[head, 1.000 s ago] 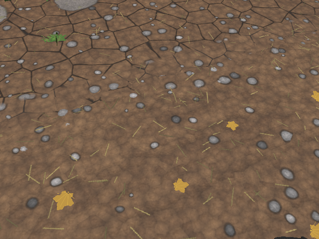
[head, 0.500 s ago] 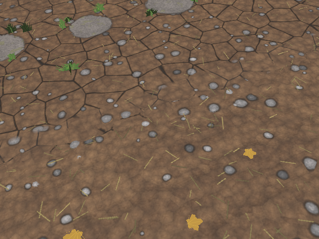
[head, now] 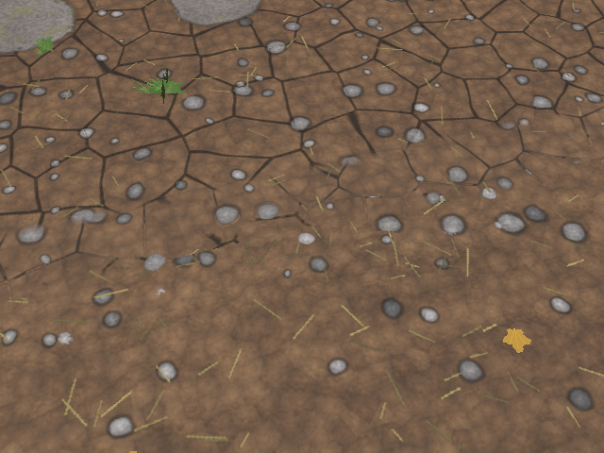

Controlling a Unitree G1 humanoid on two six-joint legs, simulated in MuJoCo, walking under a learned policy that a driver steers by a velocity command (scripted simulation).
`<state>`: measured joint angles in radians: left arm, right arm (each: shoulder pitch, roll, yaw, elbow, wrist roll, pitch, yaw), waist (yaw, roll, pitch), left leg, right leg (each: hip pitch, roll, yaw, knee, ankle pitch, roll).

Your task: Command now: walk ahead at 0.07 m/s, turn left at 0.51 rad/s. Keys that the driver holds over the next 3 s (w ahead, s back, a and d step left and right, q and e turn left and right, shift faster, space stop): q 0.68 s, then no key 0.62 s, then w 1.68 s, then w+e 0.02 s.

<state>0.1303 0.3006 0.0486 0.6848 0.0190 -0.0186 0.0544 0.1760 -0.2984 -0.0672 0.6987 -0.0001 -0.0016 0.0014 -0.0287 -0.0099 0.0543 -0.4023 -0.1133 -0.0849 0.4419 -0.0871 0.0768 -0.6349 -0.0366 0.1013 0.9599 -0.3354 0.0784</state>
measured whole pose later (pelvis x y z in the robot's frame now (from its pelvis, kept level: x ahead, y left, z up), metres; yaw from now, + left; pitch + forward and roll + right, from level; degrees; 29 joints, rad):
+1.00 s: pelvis +0.04 +0.00 +0.00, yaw +30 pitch +1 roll +0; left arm 0.15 0.27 0.07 0.71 0.00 0.00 0.02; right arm 0.15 -0.26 -0.04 0.65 0.00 0.03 -0.01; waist 0.00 -0.01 0.02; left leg -0.29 -0.10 -0.10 0.52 -0.25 0.05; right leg -0.29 -0.02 0.04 0.57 -0.27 0.06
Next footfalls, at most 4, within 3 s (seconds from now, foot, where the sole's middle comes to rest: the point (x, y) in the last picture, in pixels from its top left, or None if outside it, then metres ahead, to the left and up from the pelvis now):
0.18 right None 0.14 -0.15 -0.77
0.56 left None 0.04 0.10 -0.77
1.02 right None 0.14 -0.10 -0.77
2.00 right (261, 424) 0.48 0.09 -0.77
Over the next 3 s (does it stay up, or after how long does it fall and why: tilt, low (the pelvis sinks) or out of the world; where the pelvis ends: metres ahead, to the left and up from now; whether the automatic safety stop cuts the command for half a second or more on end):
stays up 0.75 0.38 0.00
